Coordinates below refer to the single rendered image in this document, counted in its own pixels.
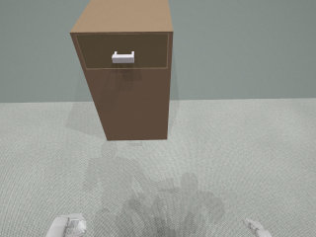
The robot left hand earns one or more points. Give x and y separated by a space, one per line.
59 225

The cabinet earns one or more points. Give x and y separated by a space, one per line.
132 103

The drawer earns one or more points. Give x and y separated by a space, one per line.
150 50

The handle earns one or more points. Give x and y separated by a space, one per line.
123 58

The robot right hand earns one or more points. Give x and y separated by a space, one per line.
256 228

